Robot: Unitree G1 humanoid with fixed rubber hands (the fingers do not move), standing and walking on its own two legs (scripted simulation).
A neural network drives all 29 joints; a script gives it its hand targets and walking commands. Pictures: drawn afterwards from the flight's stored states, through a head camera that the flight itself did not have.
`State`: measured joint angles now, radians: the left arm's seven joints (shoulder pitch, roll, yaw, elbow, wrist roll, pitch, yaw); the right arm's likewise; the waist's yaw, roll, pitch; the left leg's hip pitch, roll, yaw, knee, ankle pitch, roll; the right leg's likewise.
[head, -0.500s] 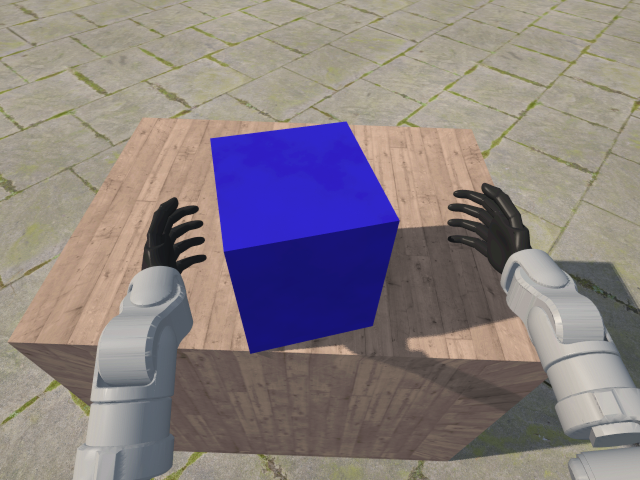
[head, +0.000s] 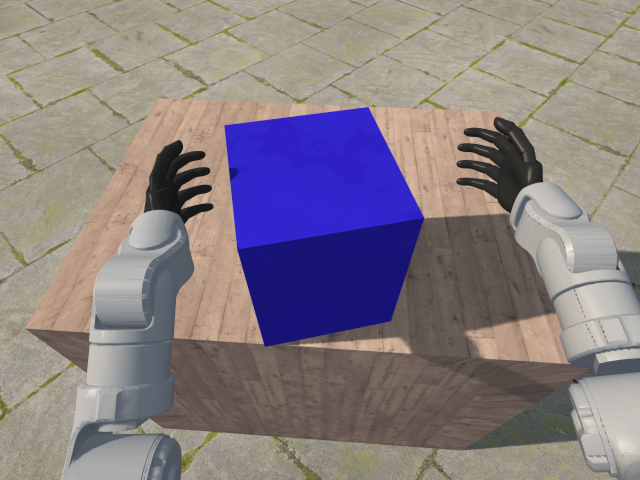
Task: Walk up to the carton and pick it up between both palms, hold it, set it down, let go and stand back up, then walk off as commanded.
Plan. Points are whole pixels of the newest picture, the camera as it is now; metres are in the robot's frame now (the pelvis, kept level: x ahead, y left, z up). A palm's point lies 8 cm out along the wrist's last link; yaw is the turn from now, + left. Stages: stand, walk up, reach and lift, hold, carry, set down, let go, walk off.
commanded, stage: reach and lift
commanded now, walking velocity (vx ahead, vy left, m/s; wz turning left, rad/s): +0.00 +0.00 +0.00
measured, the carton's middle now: (314, 231) +0.45 +0.05 +0.02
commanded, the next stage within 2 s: none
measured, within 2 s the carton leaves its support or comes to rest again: neither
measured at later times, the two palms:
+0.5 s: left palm (162, 155) +0.41 +0.21 +0.18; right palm (494, 130) +0.50 -0.17 +0.18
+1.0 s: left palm (195, 227) +0.40 +0.20 +0.07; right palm (452, 200) +0.49 -0.14 +0.07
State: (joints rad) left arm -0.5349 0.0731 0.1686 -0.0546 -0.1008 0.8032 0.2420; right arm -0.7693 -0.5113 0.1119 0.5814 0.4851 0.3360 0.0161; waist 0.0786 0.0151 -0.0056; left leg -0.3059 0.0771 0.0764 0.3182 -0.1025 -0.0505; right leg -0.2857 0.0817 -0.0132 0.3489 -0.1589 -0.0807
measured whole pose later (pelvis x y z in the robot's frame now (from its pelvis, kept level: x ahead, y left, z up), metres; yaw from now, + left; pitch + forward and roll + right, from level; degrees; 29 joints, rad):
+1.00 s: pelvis +0.00 +0.01 -0.01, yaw +1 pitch +18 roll +0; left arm -0.71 -0.03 0.18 0.54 0.02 0.28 0.26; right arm -0.94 -0.36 -0.04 1.07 0.21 0.01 0.08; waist 0.14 0.03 -0.12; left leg -0.58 0.07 0.05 0.38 -0.10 -0.04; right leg -0.53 0.08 -0.03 0.37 -0.14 -0.07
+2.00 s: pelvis +0.01 +0.01 +0.00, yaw +1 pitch +15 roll +0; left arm -0.70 -0.19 0.47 0.68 0.34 0.00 0.18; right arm -0.93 -0.09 -0.47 1.16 -0.28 -0.20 0.08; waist 0.09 0.01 -0.08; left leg -0.49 0.06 0.06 0.34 -0.10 -0.04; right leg -0.44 0.07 -0.03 0.34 -0.15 -0.07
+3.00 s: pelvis +0.02 +0.01 +0.00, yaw +2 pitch +14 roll +0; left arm -0.66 -0.21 0.51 0.64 0.36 0.01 0.14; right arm -0.89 -0.06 -0.47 1.13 -0.32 -0.23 0.07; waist 0.07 0.02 -0.09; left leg -0.46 0.05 0.04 0.32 -0.10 -0.04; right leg -0.43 0.06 -0.05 0.34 -0.17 -0.07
